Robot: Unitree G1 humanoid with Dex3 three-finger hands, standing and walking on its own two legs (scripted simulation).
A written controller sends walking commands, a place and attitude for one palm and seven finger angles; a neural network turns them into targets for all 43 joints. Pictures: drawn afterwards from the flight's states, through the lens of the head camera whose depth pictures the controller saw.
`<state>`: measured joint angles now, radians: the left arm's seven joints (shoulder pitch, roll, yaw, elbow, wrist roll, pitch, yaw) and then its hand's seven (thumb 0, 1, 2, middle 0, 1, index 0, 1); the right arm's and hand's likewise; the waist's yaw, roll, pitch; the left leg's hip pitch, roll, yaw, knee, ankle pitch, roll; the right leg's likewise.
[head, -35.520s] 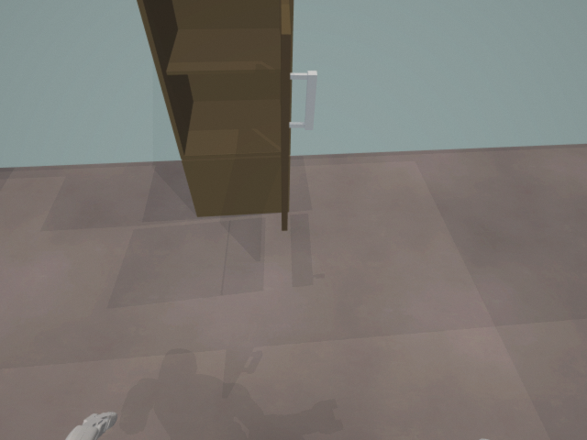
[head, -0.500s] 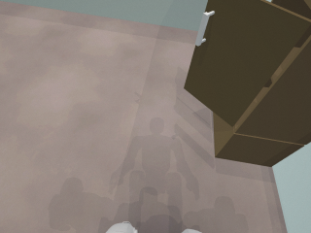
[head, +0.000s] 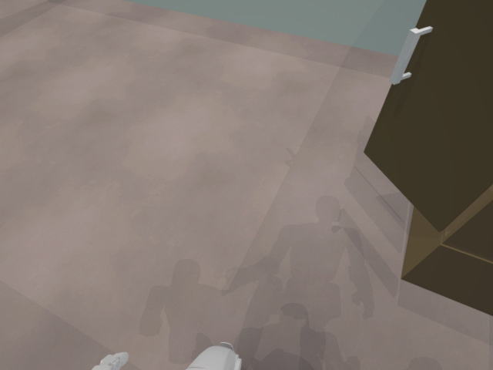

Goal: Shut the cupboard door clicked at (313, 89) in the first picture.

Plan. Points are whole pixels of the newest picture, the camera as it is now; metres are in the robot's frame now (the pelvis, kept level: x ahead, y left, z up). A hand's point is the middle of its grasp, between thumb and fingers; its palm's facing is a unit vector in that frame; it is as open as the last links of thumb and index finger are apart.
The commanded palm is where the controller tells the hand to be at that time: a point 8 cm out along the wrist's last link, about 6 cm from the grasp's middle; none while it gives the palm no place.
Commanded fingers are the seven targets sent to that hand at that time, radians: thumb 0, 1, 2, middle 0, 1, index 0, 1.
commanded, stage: walk to a spot facing it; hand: left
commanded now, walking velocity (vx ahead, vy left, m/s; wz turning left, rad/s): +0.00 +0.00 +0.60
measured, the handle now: (410, 56) +0.83 -0.40 +0.02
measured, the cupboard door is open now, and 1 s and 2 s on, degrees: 50 50 50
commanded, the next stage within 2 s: turn to face it in 1.18 s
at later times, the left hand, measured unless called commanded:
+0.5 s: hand out of the picture +0.03 +0.27 -0.17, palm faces +0.34 -0.91 -0.24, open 7.4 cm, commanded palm none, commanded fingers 0.00 0.90 0.90 -0.20 -0.30 -0.20 -0.30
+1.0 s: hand (131, 351) +0.17 +0.23 -0.14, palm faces +0.59 -0.77 -0.24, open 7.3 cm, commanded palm none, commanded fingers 0.00 0.90 0.90 -0.20 -0.30 -0.20 -0.30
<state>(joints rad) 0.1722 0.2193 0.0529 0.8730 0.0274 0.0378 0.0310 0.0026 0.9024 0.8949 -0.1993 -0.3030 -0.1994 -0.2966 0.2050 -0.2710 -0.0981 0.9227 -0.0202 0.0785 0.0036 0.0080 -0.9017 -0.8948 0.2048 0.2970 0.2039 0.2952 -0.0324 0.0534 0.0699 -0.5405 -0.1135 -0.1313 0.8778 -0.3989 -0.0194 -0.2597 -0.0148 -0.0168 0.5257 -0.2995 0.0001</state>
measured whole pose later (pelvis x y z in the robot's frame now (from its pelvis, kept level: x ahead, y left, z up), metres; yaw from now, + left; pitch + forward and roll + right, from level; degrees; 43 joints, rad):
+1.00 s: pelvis +0.24 +0.05 +0.01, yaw +36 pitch +1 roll +1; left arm 0.30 0.16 0.06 0.93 0.03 -0.06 0.01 0.00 0.92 0.89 -0.20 -0.30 -0.20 -0.30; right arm 0.23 -0.23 -0.07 0.97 -0.02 0.02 0.03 0.01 -0.91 -0.90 0.20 0.30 0.20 0.29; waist -0.03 0.01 0.06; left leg -0.61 0.05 0.02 1.17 -0.23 0.00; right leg -0.13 -0.08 -0.27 0.38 -0.27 -0.03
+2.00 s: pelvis +0.39 +0.22 +0.00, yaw +28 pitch +2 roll +0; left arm 0.26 0.20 0.07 0.93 0.03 0.04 0.01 0.00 0.90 0.89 -0.20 -0.30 -0.20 -0.30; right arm 0.17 -0.23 -0.05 0.94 0.00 0.05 -0.03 0.01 -0.91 -0.90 0.20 0.30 0.20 0.29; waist 0.02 -0.02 0.09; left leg -0.46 0.04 0.01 0.90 -0.44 -0.07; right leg -0.21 0.01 0.06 0.48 -0.30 0.00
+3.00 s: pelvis +0.41 +0.28 +0.00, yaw -8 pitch +2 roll -1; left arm 0.22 0.26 0.09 0.91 0.02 0.08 -0.01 0.01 0.90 0.89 -0.20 -0.30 -0.20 -0.30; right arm 0.17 -0.20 -0.01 0.86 -0.02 0.01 -0.03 0.01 -0.90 -0.89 0.20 0.30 0.20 0.30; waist 0.02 -0.06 0.07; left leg -0.30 0.05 0.08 0.58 -0.31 0.01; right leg -0.43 0.05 0.07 0.91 -0.51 0.02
